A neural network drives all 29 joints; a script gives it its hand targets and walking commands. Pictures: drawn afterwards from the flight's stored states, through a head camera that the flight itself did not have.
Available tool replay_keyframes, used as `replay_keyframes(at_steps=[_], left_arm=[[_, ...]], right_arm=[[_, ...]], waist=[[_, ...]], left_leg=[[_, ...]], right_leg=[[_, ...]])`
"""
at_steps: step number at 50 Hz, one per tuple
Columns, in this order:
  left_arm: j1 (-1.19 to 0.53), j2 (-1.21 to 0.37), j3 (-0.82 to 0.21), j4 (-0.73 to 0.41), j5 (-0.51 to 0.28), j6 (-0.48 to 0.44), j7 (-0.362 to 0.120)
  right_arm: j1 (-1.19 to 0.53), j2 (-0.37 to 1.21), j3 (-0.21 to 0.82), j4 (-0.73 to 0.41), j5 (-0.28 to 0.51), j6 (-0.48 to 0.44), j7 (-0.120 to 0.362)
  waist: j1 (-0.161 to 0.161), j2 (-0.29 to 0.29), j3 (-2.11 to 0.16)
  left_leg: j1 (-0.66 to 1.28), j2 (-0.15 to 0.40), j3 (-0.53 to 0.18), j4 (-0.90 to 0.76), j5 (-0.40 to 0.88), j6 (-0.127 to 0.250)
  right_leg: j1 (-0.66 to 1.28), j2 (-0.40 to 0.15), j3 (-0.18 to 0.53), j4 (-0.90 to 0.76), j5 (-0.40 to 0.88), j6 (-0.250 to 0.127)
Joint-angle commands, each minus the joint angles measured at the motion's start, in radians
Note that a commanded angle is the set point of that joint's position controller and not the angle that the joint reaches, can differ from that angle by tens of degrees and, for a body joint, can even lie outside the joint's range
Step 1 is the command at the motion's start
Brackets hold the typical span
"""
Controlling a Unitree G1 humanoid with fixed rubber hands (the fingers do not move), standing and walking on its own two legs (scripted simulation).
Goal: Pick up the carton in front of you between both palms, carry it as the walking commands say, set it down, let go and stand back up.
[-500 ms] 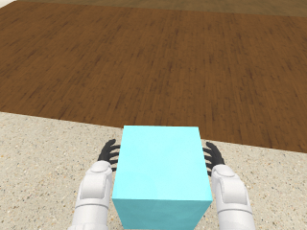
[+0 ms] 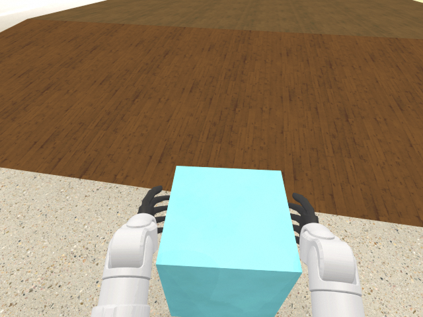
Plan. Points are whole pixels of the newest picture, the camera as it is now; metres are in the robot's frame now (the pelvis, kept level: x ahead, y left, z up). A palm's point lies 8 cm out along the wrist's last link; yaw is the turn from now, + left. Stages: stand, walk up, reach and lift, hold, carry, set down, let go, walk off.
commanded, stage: carry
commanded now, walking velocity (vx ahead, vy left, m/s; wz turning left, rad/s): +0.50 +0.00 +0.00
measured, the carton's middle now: (224, 245) +0.29 -0.01 +0.01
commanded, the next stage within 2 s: none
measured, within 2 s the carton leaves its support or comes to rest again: neither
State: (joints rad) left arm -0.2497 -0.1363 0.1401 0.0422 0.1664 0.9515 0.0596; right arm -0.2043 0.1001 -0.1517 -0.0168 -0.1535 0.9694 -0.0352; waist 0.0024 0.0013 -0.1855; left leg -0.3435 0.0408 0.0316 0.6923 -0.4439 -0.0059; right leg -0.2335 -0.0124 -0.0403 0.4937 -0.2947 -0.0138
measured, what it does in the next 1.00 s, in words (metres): walks ahead: left foot, then right foot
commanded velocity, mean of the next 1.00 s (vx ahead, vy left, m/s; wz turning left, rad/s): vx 0.50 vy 0.00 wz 0.00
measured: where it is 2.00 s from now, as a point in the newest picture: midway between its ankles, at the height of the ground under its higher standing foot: (222, 226)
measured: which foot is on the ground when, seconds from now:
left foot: up 0.00-0.10, down 0.12-0.48, up 0.50-0.90, down 0.92-1.00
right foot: down 0.00-0.14, up 0.16-0.42, down 0.44-0.94, up 0.96-1.00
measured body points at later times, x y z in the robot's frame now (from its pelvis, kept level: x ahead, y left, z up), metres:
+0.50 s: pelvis +0.25 -0.03 -0.02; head +0.24 -0.04 +0.43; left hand +0.54 +0.10 +0.08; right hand +0.53 -0.20 +0.07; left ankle +0.08 +0.10 -0.71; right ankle +0.33 -0.12 -0.74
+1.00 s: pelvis +0.58 -0.01 -0.01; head +0.58 +0.00 +0.44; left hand +0.87 +0.13 +0.05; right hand +0.85 -0.17 +0.05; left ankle +0.66 +0.06 -0.74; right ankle +0.38 -0.12 -0.66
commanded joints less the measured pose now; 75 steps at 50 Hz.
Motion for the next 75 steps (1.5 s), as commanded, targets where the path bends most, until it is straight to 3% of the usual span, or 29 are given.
replay_keyframes(at_steps=[1,4,6,7,8,9,12,15,19,22,23,24,25,28,32,42,45,46,47,48,51,57,64,67,68,69,70,72,75], left_arm=[[-0.539,-0.832,-0.671,-0.175,-0.363,0.079,-0.213],[-0.505,-0.850,-0.713,-0.293,-0.418,0.145,-0.204],[-0.433,-0.856,-0.722,-0.316,-0.434,0.184,-0.207],[-0.407,-0.858,-0.725,-0.326,-0.443,0.203,-0.212],[-0.425,-0.861,-0.735,-0.355,-0.461,0.225,-0.220],[-0.455,-0.866,-0.748,-0.370,-0.475,0.239,-0.231],[-0.450,-0.899,-0.744,-0.402,-0.504,0.250,-0.247],[-0.445,-0.891,-0.746,-0.437,-0.497,0.258,-0.231],[-0.370,-0.841,-0.718,-0.436,-0.456,0.279,-0.207],[-0.338,-0.820,-0.693,-0.407,-0.432,0.292,-0.203],[-0.322,-0.810,-0.681,-0.388,-0.421,0.296,-0.203],[-0.323,-0.796,-0.667,-0.364,-0.404,0.294,-0.204],[-0.344,-0.819,-0.672,-0.362,-0.413,0.293,-0.203],[-0.423,-0.921,-0.714,-0.423,-0.450,0.275,-0.210],[-0.440,-0.947,-0.754,-0.467,-0.492,0.252,-0.227],[-0.317,-0.856,-0.732,-0.427,-0.461,0.268,-0.243],[-0.329,-0.848,-0.738,-0.433,-0.454,0.270,-0.241],[-0.333,-0.837,-0.738,-0.430,-0.451,0.270,-0.240],[-0.360,-0.853,-0.750,-0.448,-0.458,0.277,-0.238],[-0.372,-0.845,-0.751,-0.449,-0.459,0.272,-0.241],[-0.383,-0.942,-0.768,-0.432,-0.464,0.234,-0.241],[-0.270,-0.973,-0.776,-0.414,-0.421,0.185,-0.214],[-0.397,-0.849,-0.797,-0.521,-0.466,0.215,-0.199],[-0.506,-0.743,-0.774,-0.528,-0.491,0.251,-0.191],[-0.561,-0.700,-0.754,-0.509,-0.492,0.264,-0.188],[-0.615,-0.659,-0.735,-0.484,-0.492,0.281,-0.184],[-0.633,-0.612,-0.695,-0.428,-0.486,0.294,-0.177],[-0.739,-0.632,-0.674,-0.397,-0.518,0.310,-0.165],[-0.940,-0.716,-0.646,-0.363,-0.555,0.330,-0.159]], right_arm=[[-0.645,0.906,0.730,-0.121,0.405,0.068,0.207],[-0.553,0.931,0.747,-0.174,0.448,0.122,0.198],[-0.479,0.930,0.734,-0.209,0.444,0.159,0.190],[-0.433,0.912,0.723,-0.224,0.432,0.177,0.185],[-0.386,0.895,0.711,-0.225,0.402,0.187,0.178],[-0.389,0.889,0.709,-0.245,0.382,0.196,0.172],[-0.455,0.951,0.736,-0.366,0.414,0.217,0.170],[-0.496,0.933,0.759,-0.412,0.451,0.230,0.175],[-0.438,0.883,0.754,-0.397,0.469,0.258,0.187],[-0.426,0.855,0.749,-0.381,0.462,0.276,0.194],[-0.439,0.834,0.744,-0.377,0.461,0.282,0.196],[-0.474,0.839,0.755,-0.388,0.469,0.293,0.198],[-0.498,0.846,0.755,-0.382,0.476,0.296,0.201],[-0.514,0.931,0.750,-0.375,0.480,0.272,0.210],[-0.456,0.973,0.760,-0.376,0.441,0.233,0.191],[-0.363,0.911,0.752,-0.371,0.405,0.245,0.179],[-0.357,0.903,0.747,-0.355,0.419,0.245,0.189],[-0.349,0.901,0.744,-0.349,0.417,0.244,0.193],[-0.349,0.889,0.731,-0.323,0.402,0.236,0.198],[-0.339,0.926,0.741,-0.306,0.419,0.229,0.202],[-0.405,1.008,0.770,-0.357,0.456,0.202,0.209],[-0.350,0.991,0.795,-0.391,0.478,0.174,0.228],[-0.405,0.849,0.767,-0.454,0.463,0.193,0.207],[-0.532,0.743,0.741,-0.468,0.457,0.225,0.178],[-0.591,0.698,0.730,-0.451,0.455,0.238,0.169],[-0.646,0.662,0.721,-0.433,0.456,0.259,0.159],[-0.713,0.665,0.717,-0.403,0.479,0.285,0.148],[-0.839,0.683,0.696,-0.368,0.504,0.307,0.136],[-1.051,0.741,0.679,-0.325,0.552,0.327,0.127]], waist=[[0.022,-0.136,-0.025],[0.014,-0.158,-0.116],[0.003,-0.094,-0.171],[-0.016,0.045,-0.198],[-0.029,0.285,-0.182],[-0.036,0.270,-0.119],[-0.038,0.068,-0.110],[-0.026,0.105,-0.096],[-0.025,0.162,-0.079],[-0.001,0.090,-0.140],[0.025,-0.016,-0.179],[0.031,-0.274,-0.221],[0.029,-0.274,-0.190],[0.013,-0.035,-0.176],[0.009,-0.088,-0.165],[0.019,-0.155,-0.010],[-0.014,-0.123,-0.102],[-0.038,-0.059,-0.161],[-0.043,0.199,-0.261],[-0.036,0.293,-0.236],[-0.029,0.045,-0.200],[-0.019,0.122,-0.153],[-0.022,0.176,-0.053],[-0.004,0.131,-0.091],[0.011,0.088,-0.118],[0.016,-0.072,-0.207],[0.036,-0.216,-0.311],[0.029,-0.195,-0.330],[0.002,-0.137,-0.305]], left_leg=[[-0.289,0.012,0.062,-0.017,-0.023,0.009],[-0.032,-0.057,0.170,-0.245,0.137,-0.004],[0.317,-0.013,0.143,-0.338,0.214,0.003],[0.504,0.133,-0.064,-0.410,0.076,0.046],[0.618,0.351,-0.396,-0.450,0.024,0.154],[0.618,0.418,-0.501,-0.454,0.125,0.244],[0.579,0.380,-0.334,-0.481,0.232,0.208],[0.431,0.266,-0.098,-0.504,0.268,0.140],[0.316,0.214,0.053,-0.450,0.349,0.097],[0.131,0.144,0.181,-0.158,0.463,0.036],[0.000,0.109,0.201,0.058,0.364,-0.002],[-0.252,-0.003,0.180,0.357,0.083,-0.050],[-0.389,-0.002,0.060,0.509,-0.049,-0.022],[-0.402,0.113,-0.021,0.536,0.080,0.027],[-0.321,0.100,0.036,0.303,0.199,0.012],[-0.201,0.018,0.207,-0.179,0.421,0.035],[0.164,-0.066,0.294,-0.229,0.327,0.050],[0.385,0.041,0.153,-0.243,0.240,0.057],[0.612,0.338,-0.340,-0.358,0.012,0.202],[0.638,0.416,-0.582,-0.504,0.129,0.258],[0.489,0.337,-0.260,-0.441,0.412,0.174],[0.416,0.256,0.001,-0.510,0.437,0.128],[0.394,0.179,0.205,-0.382,0.867,0.084],[0.306,0.127,0.253,-0.149,0.813,0.032],[0.234,0.105,0.236,-0.052,0.691,0.003],[0.098,0.069,0.193,0.144,0.305,-0.023],[-0.081,-0.020,0.102,0.332,-0.119,-0.033],[-0.108,-0.008,-0.020,0.395,-0.175,0.005],[-0.012,0.027,-0.012,0.102,-0.147,0.027]], right_leg=[[0.196,-0.306,0.392,-0.306,-0.146,-0.164],[0.135,-0.197,0.151,-0.209,-0.047,-0.100],[-0.079,-0.145,0.038,-0.062,-0.097,-0.062],[-0.256,-0.098,-0.041,0.140,-0.106,-0.029],[-0.497,-0.033,-0.105,0.341,-0.180,0.012],[-0.616,-0.042,-0.051,0.405,-0.264,-0.002],[-0.648,-0.102,-0.015,0.444,-0.207,-0.011],[-0.450,-0.076,-0.083,0.237,-0.026,0.017],[-0.222,-0.026,-0.177,0.050,0.152,0.016],[0.170,0.016,-0.243,-0.013,0.121,-0.016],[0.326,-0.114,-0.058,-0.066,0.002,-0.034],[0.464,-0.397,0.446,-0.243,-0.206,-0.160],[0.468,-0.459,0.582,-0.307,-0.124,-0.225],[0.336,-0.387,0.339,-0.271,0.092,-0.171],[0.281,-0.303,0.095,-0.316,0.181,-0.116],[0.331,-0.230,-0.117,-0.260,0.504,-0.080],[0.237,-0.177,-0.215,0.051,0.669,-0.031],[0.068,-0.155,-0.202,0.240,0.467,-0.007],[-0.222,-0.056,-0.167,0.572,0.211,0.048],[-0.418,0.023,-0.071,0.735,-0.169,0.042],[-0.443,-0.118,0.041,0.764,-0.059,-0.021],[-0.416,-0.108,-0.055,0.432,0.100,0.014],[-0.259,-0.017,-0.189,0.064,0.325,0.008],[0.016,0.030,-0.227,-0.082,0.464,-0.013],[0.155,-0.016,-0.187,-0.110,0.560,-0.012],[0.355,-0.225,0.011,0.011,0.974,-0.062],[0.536,-0.380,0.244,0.015,1.073,-0.221],[0.437,-0.377,0.263,-0.115,0.718,-0.241],[0.280,-0.294,0.075,-0.120,0.635,-0.176]])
